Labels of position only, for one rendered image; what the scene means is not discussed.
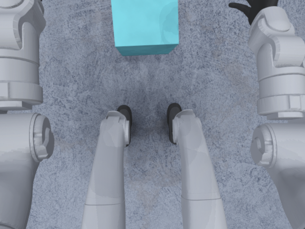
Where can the right robot upper arm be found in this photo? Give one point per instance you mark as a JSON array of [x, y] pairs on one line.
[[280, 149]]

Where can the right robot hand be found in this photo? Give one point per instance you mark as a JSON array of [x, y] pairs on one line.
[[256, 6]]

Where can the carton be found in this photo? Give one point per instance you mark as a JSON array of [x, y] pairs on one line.
[[145, 27]]

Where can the left robot upper arm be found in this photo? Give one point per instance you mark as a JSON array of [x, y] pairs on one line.
[[25, 140]]

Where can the left robot forearm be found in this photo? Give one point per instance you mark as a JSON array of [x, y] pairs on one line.
[[21, 23]]

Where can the left robot thigh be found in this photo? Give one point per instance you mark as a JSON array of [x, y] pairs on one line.
[[104, 206]]

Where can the right robot forearm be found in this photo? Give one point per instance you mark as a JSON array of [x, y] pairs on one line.
[[280, 61]]

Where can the left robot foot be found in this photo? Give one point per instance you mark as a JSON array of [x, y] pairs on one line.
[[126, 111]]

